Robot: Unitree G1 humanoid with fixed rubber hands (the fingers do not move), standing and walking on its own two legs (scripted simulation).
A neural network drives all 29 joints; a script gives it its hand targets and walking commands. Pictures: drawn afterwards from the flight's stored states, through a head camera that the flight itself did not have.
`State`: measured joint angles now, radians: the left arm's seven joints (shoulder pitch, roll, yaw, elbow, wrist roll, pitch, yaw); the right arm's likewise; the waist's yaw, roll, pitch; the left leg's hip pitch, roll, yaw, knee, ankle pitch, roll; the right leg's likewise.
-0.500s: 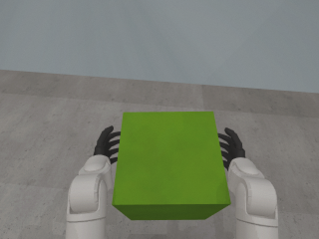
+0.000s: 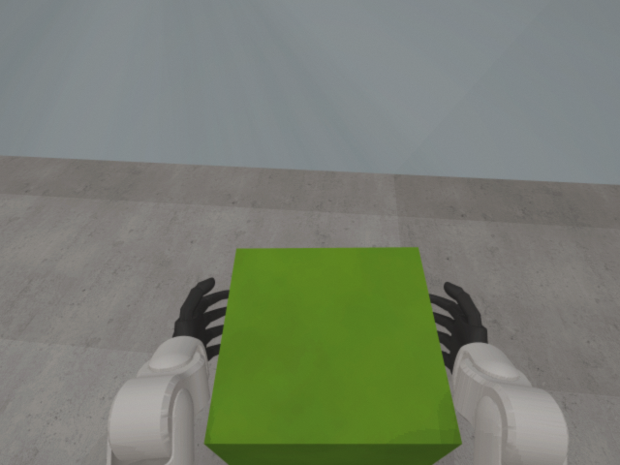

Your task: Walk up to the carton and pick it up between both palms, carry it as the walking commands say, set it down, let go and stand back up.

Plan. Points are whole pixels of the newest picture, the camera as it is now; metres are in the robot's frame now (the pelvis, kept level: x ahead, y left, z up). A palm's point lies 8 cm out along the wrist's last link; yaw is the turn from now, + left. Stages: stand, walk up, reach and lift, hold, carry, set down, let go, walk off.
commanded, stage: carry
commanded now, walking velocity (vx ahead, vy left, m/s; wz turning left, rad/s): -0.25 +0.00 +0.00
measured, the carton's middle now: (327, 373) +0.24 +0.00 +0.03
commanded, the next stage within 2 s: none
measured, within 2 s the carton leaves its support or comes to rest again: neither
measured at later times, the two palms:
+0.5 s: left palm out of the picture +0.05 +0.14 +0.09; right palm out of the picture +0.04 -0.16 +0.08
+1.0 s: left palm out of the picture -0.16 +0.18 +0.09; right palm out of the picture -0.15 -0.12 +0.10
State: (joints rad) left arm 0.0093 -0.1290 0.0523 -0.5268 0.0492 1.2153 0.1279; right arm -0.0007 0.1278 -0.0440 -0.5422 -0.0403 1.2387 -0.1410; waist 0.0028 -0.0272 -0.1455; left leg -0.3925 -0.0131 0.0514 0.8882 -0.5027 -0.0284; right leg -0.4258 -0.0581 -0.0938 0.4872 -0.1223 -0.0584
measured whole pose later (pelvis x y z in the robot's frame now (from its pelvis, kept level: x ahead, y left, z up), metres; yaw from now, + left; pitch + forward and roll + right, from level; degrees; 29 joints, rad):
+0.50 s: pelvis -0.19 +0.00 -0.01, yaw -1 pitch +4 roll -1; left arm -0.01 -0.13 0.04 -0.49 0.04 1.19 0.13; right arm 0.03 0.13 -0.05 -0.54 -0.05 1.20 -0.13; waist 0.01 0.06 -0.11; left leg -0.55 0.08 0.06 0.68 -0.32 0.00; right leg -0.31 0.02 -0.10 0.54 -0.30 -0.03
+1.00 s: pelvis -0.38 +0.01 +0.00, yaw +2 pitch +3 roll -2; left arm 0.02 -0.13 0.04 -0.53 0.04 1.19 0.13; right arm 0.06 0.13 -0.04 -0.56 -0.05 1.18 -0.13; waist 0.02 -0.02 -0.10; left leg -0.34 0.04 0.06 0.52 -0.24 0.03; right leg -0.60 0.01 -0.03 1.16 -0.41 0.03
